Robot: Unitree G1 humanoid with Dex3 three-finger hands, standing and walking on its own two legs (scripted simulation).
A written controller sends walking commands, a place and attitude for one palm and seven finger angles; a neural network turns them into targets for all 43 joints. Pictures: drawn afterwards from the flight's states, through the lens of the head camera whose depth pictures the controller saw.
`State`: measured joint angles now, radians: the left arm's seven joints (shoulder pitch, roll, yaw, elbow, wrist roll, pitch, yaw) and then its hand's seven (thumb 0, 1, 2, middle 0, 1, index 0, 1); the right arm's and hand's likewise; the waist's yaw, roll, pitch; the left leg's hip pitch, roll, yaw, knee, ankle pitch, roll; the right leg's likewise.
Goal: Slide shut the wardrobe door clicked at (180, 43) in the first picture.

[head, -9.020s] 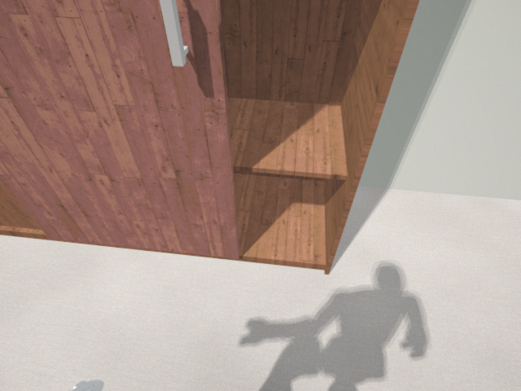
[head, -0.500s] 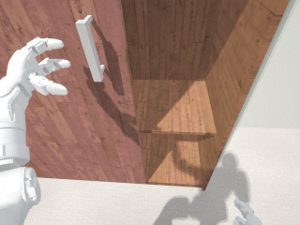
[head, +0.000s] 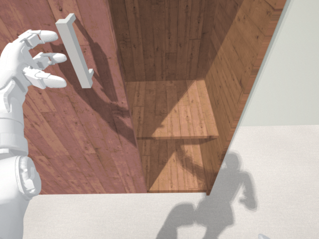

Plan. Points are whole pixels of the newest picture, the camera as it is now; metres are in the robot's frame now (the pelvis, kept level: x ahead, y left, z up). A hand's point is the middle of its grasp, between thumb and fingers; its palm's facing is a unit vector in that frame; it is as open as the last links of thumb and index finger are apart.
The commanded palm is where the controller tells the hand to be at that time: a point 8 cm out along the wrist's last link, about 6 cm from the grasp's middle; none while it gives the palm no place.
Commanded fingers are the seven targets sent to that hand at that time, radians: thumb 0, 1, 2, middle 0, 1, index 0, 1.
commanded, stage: move the hooked fingers beside the handle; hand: left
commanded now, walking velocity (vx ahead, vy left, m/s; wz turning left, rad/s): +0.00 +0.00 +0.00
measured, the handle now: (79, 52) +0.50 +0.19 +0.25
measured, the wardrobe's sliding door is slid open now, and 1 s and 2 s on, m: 0.38 0.38 0.37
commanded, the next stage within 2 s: feel for the door with the fingertips in 0.74 s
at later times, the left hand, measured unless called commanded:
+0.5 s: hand (47, 66) +0.42 +0.24 +0.26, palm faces +0.02 -1.00 -0.06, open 14.0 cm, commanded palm +0.41 +0.29 +0.25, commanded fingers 0.00 -0.50 0.30 -0.30 -1.20 -0.30 -1.20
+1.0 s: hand (53, 63) +0.44 +0.23 +0.25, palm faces +0.00 -1.00 -0.04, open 14.0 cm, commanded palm +0.42 +0.28 +0.25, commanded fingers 0.00 -0.50 0.30 -0.30 -1.20 -0.30 -1.20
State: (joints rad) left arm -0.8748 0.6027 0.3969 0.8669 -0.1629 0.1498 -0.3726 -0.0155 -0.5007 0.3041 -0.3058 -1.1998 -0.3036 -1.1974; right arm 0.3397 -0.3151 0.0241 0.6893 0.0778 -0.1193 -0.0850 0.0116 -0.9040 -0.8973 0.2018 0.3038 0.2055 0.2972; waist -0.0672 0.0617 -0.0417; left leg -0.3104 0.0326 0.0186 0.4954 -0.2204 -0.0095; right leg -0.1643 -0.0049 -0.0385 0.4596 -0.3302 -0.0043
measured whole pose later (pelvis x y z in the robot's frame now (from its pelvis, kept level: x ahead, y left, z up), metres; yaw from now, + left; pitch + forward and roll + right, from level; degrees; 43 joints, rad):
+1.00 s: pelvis +0.00 +0.01 +0.00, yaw +0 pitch +3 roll +0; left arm -0.87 0.59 0.38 0.84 -0.18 0.14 -0.37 -0.02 -0.50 0.30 -0.30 -1.20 -0.30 -1.20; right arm 0.38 -0.32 0.01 0.70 0.08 -0.11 -0.08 0.01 -0.90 -0.90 0.20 0.30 0.21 0.30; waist -0.07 0.06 -0.04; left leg -0.32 0.03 0.02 0.50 -0.23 0.00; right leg -0.17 -0.01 -0.03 0.45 -0.33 0.00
